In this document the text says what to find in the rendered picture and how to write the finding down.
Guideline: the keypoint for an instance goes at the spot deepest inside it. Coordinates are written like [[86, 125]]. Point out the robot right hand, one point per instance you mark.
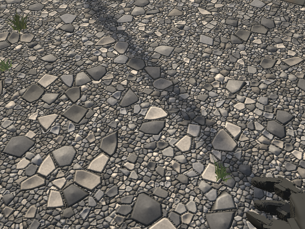
[[291, 216]]

